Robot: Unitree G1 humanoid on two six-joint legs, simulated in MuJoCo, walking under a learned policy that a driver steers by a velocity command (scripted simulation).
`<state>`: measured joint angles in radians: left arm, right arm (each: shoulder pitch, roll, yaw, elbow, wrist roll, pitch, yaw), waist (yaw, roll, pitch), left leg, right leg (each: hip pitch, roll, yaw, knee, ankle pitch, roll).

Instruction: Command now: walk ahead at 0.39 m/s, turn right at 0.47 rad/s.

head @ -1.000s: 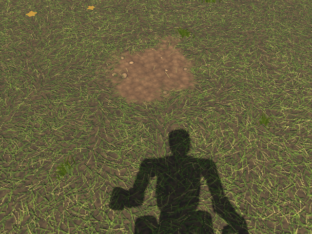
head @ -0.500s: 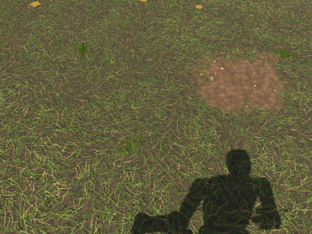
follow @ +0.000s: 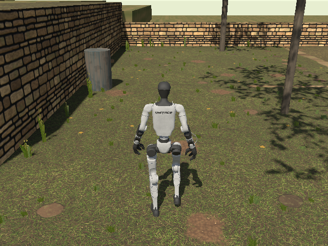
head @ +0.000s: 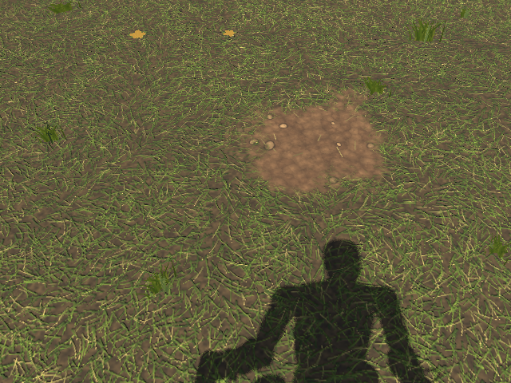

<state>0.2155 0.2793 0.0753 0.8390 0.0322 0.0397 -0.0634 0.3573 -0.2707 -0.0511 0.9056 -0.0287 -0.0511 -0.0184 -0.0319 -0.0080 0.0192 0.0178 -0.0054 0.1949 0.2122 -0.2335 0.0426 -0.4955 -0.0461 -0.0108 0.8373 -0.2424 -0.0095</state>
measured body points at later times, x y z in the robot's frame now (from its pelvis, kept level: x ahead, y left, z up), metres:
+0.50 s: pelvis +0.22 -0.12 +0.00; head +0.24 -0.15 +0.45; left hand +0.31 +0.13 -0.12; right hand +0.27 -0.40 -0.14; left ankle +0.38 +0.01 -0.67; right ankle +0.15 -0.15 -0.75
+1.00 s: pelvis +0.52 -0.15 -0.01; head +0.55 -0.15 +0.44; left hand +0.68 +0.10 -0.11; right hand +0.54 -0.43 -0.14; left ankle +0.49 -0.11 -0.75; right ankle +0.62 -0.34 -0.68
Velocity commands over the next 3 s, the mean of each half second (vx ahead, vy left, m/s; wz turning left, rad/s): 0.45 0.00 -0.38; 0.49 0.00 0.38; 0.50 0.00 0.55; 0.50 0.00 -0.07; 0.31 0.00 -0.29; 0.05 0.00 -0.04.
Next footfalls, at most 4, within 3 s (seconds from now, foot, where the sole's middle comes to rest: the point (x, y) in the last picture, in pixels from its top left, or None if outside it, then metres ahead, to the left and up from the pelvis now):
0.18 right None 0.19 -0.16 -0.78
0.74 left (306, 373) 0.53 -0.12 -0.78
1.24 right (347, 267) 0.85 -0.27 -0.78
1.74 left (249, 228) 1.01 0.02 -0.78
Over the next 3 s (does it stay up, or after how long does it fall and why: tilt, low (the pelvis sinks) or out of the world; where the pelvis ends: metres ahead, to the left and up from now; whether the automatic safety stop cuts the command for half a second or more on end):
stays up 1.27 -0.02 0.00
